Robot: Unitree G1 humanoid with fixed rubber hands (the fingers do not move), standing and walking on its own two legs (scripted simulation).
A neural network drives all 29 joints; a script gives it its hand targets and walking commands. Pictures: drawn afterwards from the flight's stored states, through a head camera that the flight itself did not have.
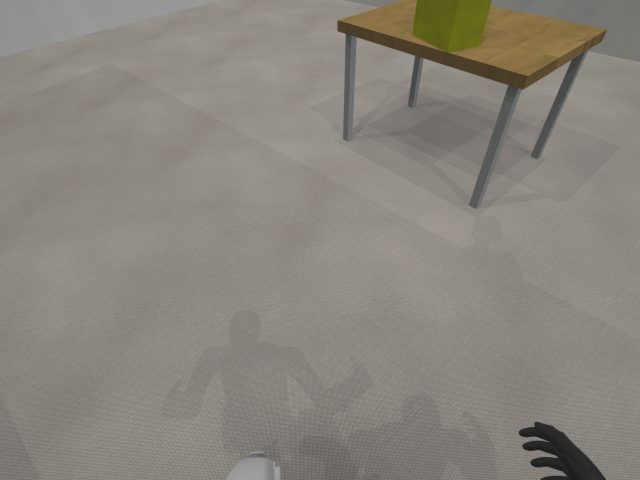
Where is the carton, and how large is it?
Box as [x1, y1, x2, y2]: [412, 0, 491, 52]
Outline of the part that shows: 417,0 412,33 413,35 447,52 479,45 491,0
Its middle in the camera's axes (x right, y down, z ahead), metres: +0.55 -0.98 +1.56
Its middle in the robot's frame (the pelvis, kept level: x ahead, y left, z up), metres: +1.86 -0.48 +0.05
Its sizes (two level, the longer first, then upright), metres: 0.252 0.168 0.295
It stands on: a table, 0.66 m high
